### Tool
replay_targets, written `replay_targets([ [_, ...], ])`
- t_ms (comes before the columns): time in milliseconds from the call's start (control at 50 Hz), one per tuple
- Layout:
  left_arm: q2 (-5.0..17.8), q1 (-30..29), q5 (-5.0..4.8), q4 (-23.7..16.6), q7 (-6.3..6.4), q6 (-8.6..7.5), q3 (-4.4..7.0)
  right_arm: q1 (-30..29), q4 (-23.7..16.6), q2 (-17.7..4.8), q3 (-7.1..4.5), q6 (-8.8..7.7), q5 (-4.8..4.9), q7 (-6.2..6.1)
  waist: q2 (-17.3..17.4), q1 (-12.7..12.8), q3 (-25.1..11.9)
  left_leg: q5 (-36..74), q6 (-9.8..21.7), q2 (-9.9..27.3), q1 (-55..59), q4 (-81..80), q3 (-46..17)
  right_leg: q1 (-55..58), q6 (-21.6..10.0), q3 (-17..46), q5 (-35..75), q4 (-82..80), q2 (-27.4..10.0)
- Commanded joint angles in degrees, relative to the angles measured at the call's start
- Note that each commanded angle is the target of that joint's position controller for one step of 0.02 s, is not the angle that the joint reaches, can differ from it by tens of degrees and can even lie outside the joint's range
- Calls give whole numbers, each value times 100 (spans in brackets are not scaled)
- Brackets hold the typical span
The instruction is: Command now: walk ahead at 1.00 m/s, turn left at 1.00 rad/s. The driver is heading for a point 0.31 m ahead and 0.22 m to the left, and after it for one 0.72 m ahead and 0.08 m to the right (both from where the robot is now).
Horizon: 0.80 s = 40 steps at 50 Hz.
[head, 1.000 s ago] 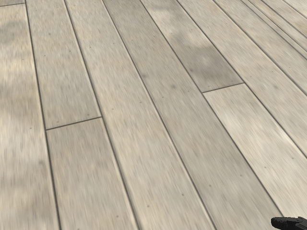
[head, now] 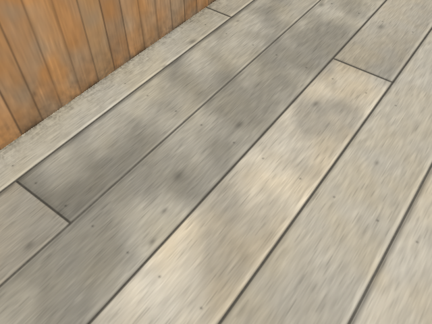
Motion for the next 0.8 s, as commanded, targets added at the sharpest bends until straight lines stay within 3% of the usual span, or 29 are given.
replay_targets([
  [20, 836, -777, -118, -1135, -24, -452, 134, 847, -158, -785, -238, -281, -121, -44, -759, -95, -516, -1747, 1101, 1887, 3039, -3256, -4923, -3748, -166, 962, 616, 71, -270],
  [40, 799, -515, -11, -1025, -12, -345, 157, 510, -206, -732, -214, -321, -150, -69, -694, 199, -293, -1335, 1052, 1561, 2258, -3221, -4414, -3302, 6, 1034, 753, -305, -389],
  [60, 868, -307, 22, -916, -20, -209, 194, 271, -227, -585, -162, -326, -179, -120, -538, 389, -127, -1016, 982, 1352, 1681, -3272, -3882, -2990, 162, 1005, 860, -654, -540],
  [80, 880, -295, 55, -872, -8, -107, 209, 190, -170, -426, -107, -320, -131, -166, -470, 435, 16, -648, 894, 1195, 1220, -3282, -3370, -2789, 290, 865, 917, -1085, -672],
  [140, 378, -1339, 255, -1217, -29, -40, 18, 457, 105, -296, -45, -300, -65, -368, -185, 2, 312, 606, 610, 668, 132, -3286, -2057, -2171, 529, 272, 2522, -2715, -653],
  [180, 136, -1842, 219, -1332, -117, -79, -65, 753, 290, -389, -72, -300, -30, -399, -28, -363, 200, 447, 354, 559, -234, -3311, -1726, -1278, 509, 16, 3873, -3755, -418],
  [240, 371, -2426, 130, -1531, -180, -160, 45, 1384, 628, -448, -102, -238, 29, -360, 114, -813, 271, 882, 156, 784, 942, -2864, -1914, -1532, 378, 22, 4258, -4914, -162],
  [280, 545, -2445, 146, -1558, -225, -214, 150, 1613, 838, -385, -96, -110, 24, -421, 347, -795, 88, 1805, -33, 994, 2015, -2292, -2125, -1746, 205, 76, 4069, -5252, -52],
  [300, 673, -2137, 158, -1488, -224, -229, 229, 1554, 857, -444, -115, -61, -20, -455, 511, -573, -136, 2709, -152, 1073, 2402, -1899, -2191, -1570, 95, 44, 3764, -5232, 55],
  [320, 816, -1445, 182, -1323, -205, -238, 323, 1320, 804, -556, -146, -24, -54, -470, 649, -105, -544, 3791, -368, 1022, 2587, -1205, -2123, -948, -53, -47, 3739, -5263, 147],
  [340, 960, -465, 215, -1114, -193, -231, 376, 959, 659, -602, -146, -11, -105, -452, 711, 500, -1155, 4078, -673, 853, 2328, -99, -1942, 185, -195, 15, 4525, -5083, -150],
  [360, 1362, 374, 380, -957, -190, -224, 398, 1448, 518, -30, 9, -37, -252, -394, -546, 463, -2376, 1805, -1026, 410, 860, 2084, -1776, 2514, -835, 1146, 6866, -4089, -1476],
  [380, 1312, 807, 332, -613, -314, -172, 400, 2635, 879, 257, 180, -82, 16, -297, -2570, 307, -3706, -2226, -1387, -355, -492, 4319, -1801, 4121, -2049, 3827, 6842, -4642, -2884],
  [400, 1061, 735, 196, -741, -338, -54, 386, 2445, 1002, -383, 76, -7, 103, -282, -1534, 548, -3969, -2029, -1381, 83, -788, 4685, -2202, 4045, -1820, 3956, 4737, -4913, -2615],
  [420, 772, 163, 164, -833, -284, 49, 296, 1336, 676, -593, 11, 54, 137, -306, -937, 611, -2982, -1727, -1395, 353, -1048, 4372, -1766, 3164, -1540, 3070, 4282, -5154, -2258],
  [440, 605, -425, 157, -828, -236, 94, 190, 579, 423, -571, 37, 89, 32, -355, -298, 438, -1883, -1470, -1419, 536, -1077, 3836, -1422, 1863, -1374, 2381, 4711, -5392, -1954],
  [460, 551, -634, 188, -758, -195, 87, 151, 299, 321, -468, 44, 129, -58, -390, -235, 241, -1427, -1305, -1394, 744, -854, 3361, -1338, 1000, -1342, 2057, 5157, -5483, -1792],
  [480, 513, -719, 240, -670, -185, 90, 129, 425, 340, -305, 66, 174, -79, -393, -342, 19, -1238, -1284, -1365, 878, -401, 2868, -1279, 379, -1274, 1710, 5399, -5648, -1562],
  [520, 425, -1047, 239, -544, -221, 78, 99, 719, 457, 76, 166, 220, -87, -447, -544, -277, -1122, -1275, -1401, 952, 265, 1528, -1079, -373, -1225, 1073, 5978, -5851, -1306],
  [560, 628, -1105, 173, -410, -203, 128, 168, 644, 482, 175, 230, 207, -180, -481, -681, -276, -1339, -472, -1461, 891, 990, 446, -877, -683, -1279, 789, 6405, -5933, -1193],
  [600, 915, -995, 72, -310, -167, 247, 272, 449, 461, 1, 190, 219, -192, -479, -729, -239, -1424, 332, -1462, 710, 1295, -85, -814, -679, -1260, 853, 5566, -5979, -1151],
  [640, 1177, -998, -8, -339, -123, 396, 374, 48, 351, -250, 118, 294, -186, -487, -718, -146, -1165, 438, -1377, 567, 1252, -347, -813, -859, -1192, 1154, 3961, -6058, -1157],
  [700, 1113, -1059, -119, -378, -31, 596, 405, -239, 216, -304, 57, 321, -229, -485, -798, -213, -736, 609, -1159, 470, 1516, -1209, -849, -1307, -931, 1665, 1927, -5930, -975],
  [720, 981, -1035, -137, -390, -3, 639, 384, -152, 200, -380, 15, 292, -237, -496, -754, -293, -685, 750, -1026, 613, 1833, -1677, -958, -1508, -729, 1777, 1464, -5717, -804],
  [740, 707, -958, -94, -443, -1, 655, 313, 62, 163, -677, -62, 278, -306, -546, -290, -325, -836, 740, -718, 1401, 2301, -2090, -1554, -1873, -444, 1606, 705, -5025, -522],
  [760, 312, -748, -48, -562, 3, 650, 220, 3, 151, -1052, -157, 318, -386, -586, 1013, -87, -908, 1270, -81, 2521, 2499, -2558, -2637, -2603, -85, 562, -478, -3803, 262],
  [780, 601, -698, -8, -594, 34, 635, 286, 32, 153, -864, -137, 271, -463, -565, 1399, -215, -1036, 1716, 537, 3064, 2137, -2801, -3338, -2691, 149, 285, -1054, -2401, 299],
  [800, 888, -488, -9, -468, 52, 670, 406, -219, 75, -534, -28, 195, -417, -560, 950, -79, -1017, 1954, 554, 2815, 2063, -2709, -3020, -2663, 260, 536, -861, -1669, 154],
])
